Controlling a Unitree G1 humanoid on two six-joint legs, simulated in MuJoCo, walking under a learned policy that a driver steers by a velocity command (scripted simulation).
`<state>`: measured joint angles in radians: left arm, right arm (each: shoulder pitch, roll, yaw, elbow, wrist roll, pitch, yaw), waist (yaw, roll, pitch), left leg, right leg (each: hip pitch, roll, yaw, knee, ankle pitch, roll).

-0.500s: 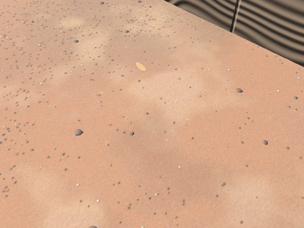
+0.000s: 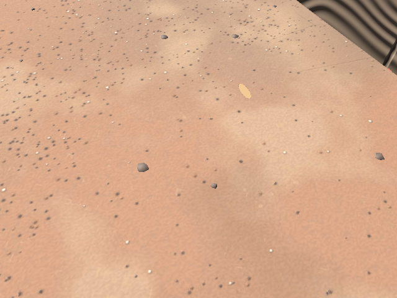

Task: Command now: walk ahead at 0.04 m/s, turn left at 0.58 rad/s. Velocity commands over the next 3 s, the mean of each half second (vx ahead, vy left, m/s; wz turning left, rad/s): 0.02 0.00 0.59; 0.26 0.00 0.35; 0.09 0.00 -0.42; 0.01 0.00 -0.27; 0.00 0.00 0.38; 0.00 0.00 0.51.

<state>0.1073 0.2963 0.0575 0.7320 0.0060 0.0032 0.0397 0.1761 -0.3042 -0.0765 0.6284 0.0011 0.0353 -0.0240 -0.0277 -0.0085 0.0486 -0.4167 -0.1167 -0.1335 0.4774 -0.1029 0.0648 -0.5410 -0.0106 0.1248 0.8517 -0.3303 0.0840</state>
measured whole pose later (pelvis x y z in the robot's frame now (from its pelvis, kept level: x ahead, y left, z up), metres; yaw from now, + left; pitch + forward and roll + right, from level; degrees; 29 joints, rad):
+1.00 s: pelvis +0.13 +0.04 +0.00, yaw +27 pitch +2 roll +0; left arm 0.09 0.30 0.05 0.73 -0.01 -0.08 -0.05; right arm 0.36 -0.30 -0.05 0.72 0.00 -0.03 -0.01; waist -0.06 -0.03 0.01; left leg 0.00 -0.04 -0.08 0.33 -0.36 0.03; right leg -0.51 -0.02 -0.01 0.54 -0.06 -0.01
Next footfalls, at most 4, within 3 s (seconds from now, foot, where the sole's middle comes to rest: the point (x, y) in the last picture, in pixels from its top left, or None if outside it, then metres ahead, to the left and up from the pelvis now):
0.12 right None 0.09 -0.15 -0.77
0.56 left None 0.01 0.10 -0.77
1.04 right None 0.33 0.01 -0.77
1.48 left None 0.30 0.23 -0.77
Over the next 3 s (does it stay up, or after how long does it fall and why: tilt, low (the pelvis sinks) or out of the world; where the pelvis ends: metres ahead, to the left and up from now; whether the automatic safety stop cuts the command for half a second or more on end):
stays up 0.29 0.09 0.00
